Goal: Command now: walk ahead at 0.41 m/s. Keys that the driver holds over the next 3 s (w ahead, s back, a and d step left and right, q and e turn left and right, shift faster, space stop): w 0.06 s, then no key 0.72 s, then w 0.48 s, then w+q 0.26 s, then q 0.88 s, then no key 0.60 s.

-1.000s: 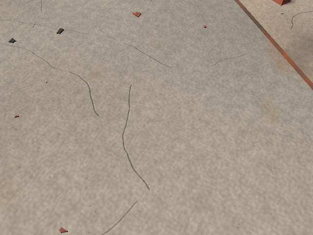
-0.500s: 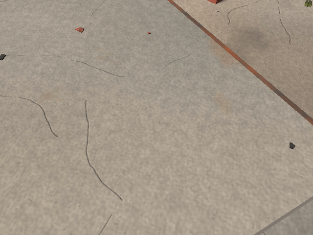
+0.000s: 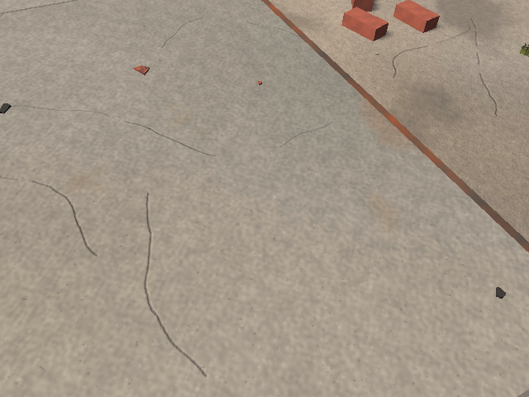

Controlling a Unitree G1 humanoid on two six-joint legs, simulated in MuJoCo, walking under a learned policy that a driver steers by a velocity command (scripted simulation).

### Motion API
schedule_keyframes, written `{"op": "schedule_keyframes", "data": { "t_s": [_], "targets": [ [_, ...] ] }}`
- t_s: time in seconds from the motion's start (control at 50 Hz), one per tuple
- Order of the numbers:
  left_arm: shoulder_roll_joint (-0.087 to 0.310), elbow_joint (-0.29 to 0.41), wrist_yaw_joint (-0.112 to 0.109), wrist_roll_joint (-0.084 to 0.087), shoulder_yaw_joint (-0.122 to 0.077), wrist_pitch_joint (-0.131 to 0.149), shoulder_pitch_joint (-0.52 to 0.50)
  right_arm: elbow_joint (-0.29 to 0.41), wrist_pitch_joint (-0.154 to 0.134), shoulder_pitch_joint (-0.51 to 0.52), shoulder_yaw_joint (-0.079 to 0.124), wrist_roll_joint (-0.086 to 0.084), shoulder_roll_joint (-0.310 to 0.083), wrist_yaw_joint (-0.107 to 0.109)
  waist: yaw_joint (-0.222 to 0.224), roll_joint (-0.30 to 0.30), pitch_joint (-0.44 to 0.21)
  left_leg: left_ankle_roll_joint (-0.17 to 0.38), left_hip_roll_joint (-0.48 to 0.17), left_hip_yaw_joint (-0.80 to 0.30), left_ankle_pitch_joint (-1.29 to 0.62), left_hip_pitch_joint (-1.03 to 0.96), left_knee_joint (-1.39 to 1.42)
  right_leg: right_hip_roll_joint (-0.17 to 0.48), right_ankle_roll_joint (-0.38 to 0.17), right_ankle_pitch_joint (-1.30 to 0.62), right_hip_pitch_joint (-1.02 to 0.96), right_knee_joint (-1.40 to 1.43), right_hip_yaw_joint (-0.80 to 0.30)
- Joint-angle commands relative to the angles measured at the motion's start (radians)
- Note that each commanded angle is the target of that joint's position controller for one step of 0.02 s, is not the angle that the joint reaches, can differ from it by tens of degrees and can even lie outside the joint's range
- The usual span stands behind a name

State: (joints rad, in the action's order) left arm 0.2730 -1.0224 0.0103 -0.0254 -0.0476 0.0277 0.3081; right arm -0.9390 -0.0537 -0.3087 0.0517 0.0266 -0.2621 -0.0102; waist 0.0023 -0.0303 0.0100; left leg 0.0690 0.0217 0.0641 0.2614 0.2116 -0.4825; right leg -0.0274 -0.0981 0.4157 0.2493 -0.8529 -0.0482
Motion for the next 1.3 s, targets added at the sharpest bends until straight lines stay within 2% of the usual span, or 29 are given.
{"op": "schedule_keyframes", "data": {
  "t_s": [0.02, 0.06, 0.14, 0.24, 0.32, 0.36, 0.38, 0.4, 0.42, 0.46, 0.48, 0.56, 0.64, 0.7, 0.74, 0.78, 0.82, 0.86, 0.92, 0.96, 1.04, 1.08, 1.1, 1.12, 1.14, 1.16, 1.18, 1.22, 1.3],
  "targets": [
    [0.072, 0.081, 0.025, -0.004, -0.008, 0.033, -0.08, 0.026, -0.017, -0.046, 0.017, -0.008, -0.119, 0.0, 0.004, 0.095, 0.125, 0.099, -0.295, -0.464, 0.328, -0.167, 0.404, 0.086, -0.011, -0.122, 0.413, -0.191, -0.012],
    [0.06, 0.068, 0.032, -0.017, -0.003, 0.026, -0.082, 0.006, -0.035, -0.077, 0.005, -0.008, -0.091, 0.004, 0.001, 0.103, 0.084, 0.081, -0.237, -0.323, 0.055, -0.2, 0.39, 0.098, 0.019, -0.209, 0.391, -0.192, 0.028],
    [0.022, 0.083, 0.021, -0.01, 0.008, 0.009, -0.141, -0.051, -0.042, -0.176, -0.014, -0.013, -0.061, 0.01, -0.001, 0.102, 0.069, 0.086, -0.208, -0.138, -0.73, -0.234, 0.276, 0.074, 0.071, -0.231, 0.403, -0.147, 0.1],
    [-0.019, 0.123, 0.007, 0.007, 0.035, 0.006, -0.271, -0.08, -0.024, -0.178, -0.034, -0.008, -0.041, 0.026, -0.03, 0.151, 0.071, 0.059, -0.156, -0.05, -0.899, -0.177, 0.214, 0.012, 0.074, -0.335, 0.252, 0.164, 0.167],
    [0.021, 0.07, -0.017, 0.007, 0.025, 0.02, -0.132, -0.091, -0.019, -0.133, -0.034, -0.012, -0.046, 0.035, 0.024, 0.156, 0.014, 0.055, -0.196, -0.093, -0.978, -0.217, 0.067, -0.02, 0.013, -0.336, 0.076, 0.282, 0.136],
    [0.06, 0.017, -0.029, -0.008, 0.01, 0.047, 0.034, -0.092, -0.019, -0.108, -0.03, -0.026, -0.058, 0.032, 0.102, 0.08, -0.055, 0.016, -0.15, -0.075, -0.768, -0.151, -0.165, 0.044, -0.019, -0.64, -0.162, 0.447, 0.069],
    [0.137, -0.001, -0.033, -0.024, -0.006, 0.054, 0.134, -0.073, -0.02, -0.164, -0.038, -0.036, -0.025, 0.036, 0.089, -0.053, -0.18, -0.008, -0.076, -0.034, -0.271, 0.0, -0.406, 0.274, -0.077, -1.159, -0.392, 0.348, -0.137],
    [0.123, -0.002, -0.028, 0.003, -0.001, 0.043, 0.119, -0.123, 0.006, -0.323, -0.045, -0.071, 0.05, 0.037, 0.027, -0.172, -0.328, -0.022, 0.051, -0.063, 0.389, 0.091, -0.642, 0.455, -0.268, -1.372, -0.473, 0.355, -0.356],
    [0.084, 0.024, -0.02, 0.04, 0.004, 0.033, 0.046, -0.14, 0.031, -0.272, -0.029, -0.03, -0.015, 0.043, 0.022, -0.042, -0.262, -0.025, 0.018, -0.13, 0.372, 0.102, -0.681, 0.413, -0.27, -1.069, -0.332, 0.43, -0.337],
    [0.002, 0.051, -0.03, 0.03, 0.031, 0.022, -0.106, -0.111, 0.043, -0.119, -0.027, 0.009, 0.006, 0.033, -0.012, -0.008, -0.039, -0.035, -0.025, -0.131, 0.276, 0.135, -0.613, 0.323, -0.201, -0.684, -0.086, 0.569, -0.229],
    [-0.012, 0.048, -0.039, 0.023, 0.038, 0.02, -0.123, -0.109, 0.052, -0.094, -0.027, 0.011, 0.013, 0.029, -0.028, -0.023, 0.001, -0.045, -0.043, -0.129, 0.236, 0.092, -0.539, 0.281, -0.166, -0.635, -0.006, 0.606, -0.168],
    [0.009, 0.017, -0.042, 0.005, 0.04, 0.023, -0.084, -0.151, 0.086, -0.128, -0.039, -0.003, 0.051, 0.043, -0.047, -0.042, -0.038, -0.068, -0.026, -0.077, 0.218, -0.016, -0.304, 0.219, -0.11, -0.505, 0.027, 0.616, -0.083],
    [0.041, 0.011, -0.041, 0.013, 0.031, 0.001, -0.084, -0.155, 0.099, -0.071, -0.041, -0.006, 0.041, 0.048, -0.031, -0.063, -0.016, -0.061, -0.031, -0.055, 0.099, -0.054, -0.15, 0.208, -0.078, -0.064, 0.083, 0.673, -0.119],
    [0.027, 0.004, -0.042, 0.024, 0.031, -0.017, -0.079, -0.168, 0.087, -0.077, -0.049, 0.006, 0.043, 0.046, -0.04, -0.013, 0.051, -0.04, -0.056, -0.077, -0.026, -0.128, 0.042, 0.186, -0.005, 0.125, 0.176, 0.685, -0.122],
    [0.006, -0.003, -0.04, 0.03, 0.027, -0.027, -0.04, -0.165, 0.068, -0.054, -0.048, 0.0, 0.005, 0.048, 0.005, 0.078, 0.12, -0.021, -0.112, -0.174, 0.074, 0.021, 0.136, 0.115, 0.038, 0.026, 0.111, 0.65, -0.068],
    [-0.019, -0.023, -0.036, 0.019, 0.032, -0.025, -0.012, -0.167, 0.046, -0.032, -0.056, -0.012, 0.032, 0.046, 0.024, 0.121, 0.093, -0.03, -0.124, -0.186, 0.086, 0.115, 0.196, 0.101, 0.032, -0.158, -0.068, 0.567, -0.037],
    [-0.003, -0.036, -0.034, 0.016, 0.026, -0.021, 0.013, -0.168, 0.038, -0.048, -0.045, -0.014, 0.006, 0.048, 0.027, 0.114, 0.049, -0.016, -0.105, -0.187, 0.235, 0.103, 0.211, 0.067, 0.017, -0.053, -0.097, 0.503, -0.008],
    [0.007, -0.027, -0.027, 0.01, 0.018, -0.021, 0.0, -0.155, 0.043, -0.069, -0.03, -0.009, -0.021, 0.044, 0.011, 0.107, 0.094, 0.032, -0.12, -0.236, 0.44, 0.101, 0.224, 0.032, -0.002, 0.137, 0.017, 0.44, 0.018],
    [-0.056, 0.016, -0.01, -0.007, 0.027, -0.005, -0.082, -0.17, 0.043, -0.149, -0.003, -0.007, -0.059, 0.045, -0.038, 0.2, 0.158, 0.128, -0.285, -0.449, 0.524, -0.015, 0.357, -0.009, 0.018, -0.022, 0.217, 0.212, 0.112],
    [-0.019, 0.042, -0.001, -0.009, 0.015, 0.013, -0.11, -0.166, 0.032, -0.152, 0.008, -0.002, -0.063, 0.044, -0.038, 0.162, 0.145, 0.158, -0.33, -0.474, 0.429, -0.075, 0.379, 0.035, 0.016, -0.019, 0.298, 0.112, 0.084],
    [-0.035, 0.06, 0.009, 0.006, 0.007, 0.043, -0.087, -0.152, 0.01, -0.102, 0.02, -0.008, -0.061, 0.036, 0.003, 0.145, 0.136, 0.123, -0.256, -0.324, 0.263, -0.035, 0.306, 0.027, 0.016, -0.04, 0.15, 0.266, 0.121],
    [-0.04, 0.002, 0.003, 0.013, -0.003, 0.05, 0.077, -0.139, 0.006, -0.065, 0.024, -0.011, -0.056, 0.031, 0.071, 0.096, 0.107, 0.093, -0.184, -0.225, 0.184, 0.135, 0.175, -0.027, 0.017, -0.124, -0.159, 0.409, 0.155],
    [0.005, -0.032, -0.008, 0.007, -0.019, 0.057, 0.202, -0.123, -0.004, -0.043, 0.015, -0.006, -0.026, 0.026, 0.121, -0.004, 0.067, 0.062, -0.124, -0.142, 0.115, 0.255, -0.012, 0.059, 0.001, -0.062, -0.339, 0.481, 0.021],
    [0.119, -0.05, -0.02, 0.001, -0.047, 0.06, 0.332, -0.072, -0.015, -0.022, -0.007, -0.016, 0.059, 0.013, 0.152, -0.279, 0.01, 0.006, 0.011, 0.012, 0.194, 0.463, -0.363, 0.316, -0.082, 0.219, -0.479, 0.673, -0.415],
    [0.113, -0.072, -0.021, 0.001, -0.044, 0.047, 0.356, -0.045, -0.016, 0.026, 0.012, 0.011, -0.018, 0.006, 0.133, -0.224, 0.051, 0.02, 0.007, -0.031, 0.279, 0.555, -0.563, 0.414, -0.146, 0.217, -0.416, 0.718, -0.59],
    [0.068, -0.036, -0.02, -0.004, -0.03, 0.047, 0.244, -0.036, -0.016, 0.068, 0.016, 0.018, -0.02, -0.003, 0.076, -0.07, 0.116, 0.036, -0.06, -0.08, 0.191, 0.583, -0.643, 0.388, -0.143, 0.175, -0.338, 0.697, -0.499],
    [0.047, -0.011, -0.016, -0.002, -0.024, 0.054, 0.172, -0.041, -0.022, 0.069, 0.01, 0.009, 0.005, -0.012, 0.046, -0.014, 0.124, 0.037, -0.087, -0.093, 0.097, 0.555, -0.642, 0.346, -0.125, 0.073, -0.277, 0.704, -0.404],
    [0.012, 0.003, -0.019, 0.004, -0.009, 0.069, 0.125, -0.048, -0.021, 0.06, 0.012, 0.011, 0.011, -0.023, 0.007, -0.008, 0.106, 0.016, -0.113, -0.078, 0.0, 0.5, -0.591, 0.279, -0.093, -0.12, -0.245, 0.729, -0.258],
    [-0.002, -0.039, -0.029, 0.009, 0.004, 0.084, 0.215, -0.023, 0.006, 0.126, 0.009, 0.007, 0.026, -0.029, 0.004, -0.03, 0.081, -0.018, -0.089, -0.02, -0.069, 0.532, -0.538, 0.234, -0.078, -0.572, -0.304, 0.696, -0.068]
  ]
}}
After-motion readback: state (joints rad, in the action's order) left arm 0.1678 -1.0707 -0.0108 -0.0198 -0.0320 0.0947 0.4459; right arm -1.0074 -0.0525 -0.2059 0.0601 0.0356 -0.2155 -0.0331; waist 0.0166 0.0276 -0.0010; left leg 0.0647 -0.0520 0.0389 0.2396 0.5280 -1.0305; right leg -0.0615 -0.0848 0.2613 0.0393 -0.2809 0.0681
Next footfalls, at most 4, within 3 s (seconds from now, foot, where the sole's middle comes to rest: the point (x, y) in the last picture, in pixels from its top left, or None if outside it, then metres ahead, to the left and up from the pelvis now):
0.36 right None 0.30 -0.07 -0.78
0.70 left None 0.24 0.13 -0.78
1.56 left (240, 343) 0.67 0.06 -0.78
2.20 right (289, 297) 0.81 -0.07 -0.78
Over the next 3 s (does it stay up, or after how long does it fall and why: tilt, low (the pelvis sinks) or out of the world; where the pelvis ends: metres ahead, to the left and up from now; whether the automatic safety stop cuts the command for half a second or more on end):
stays up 0.68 -0.01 0.00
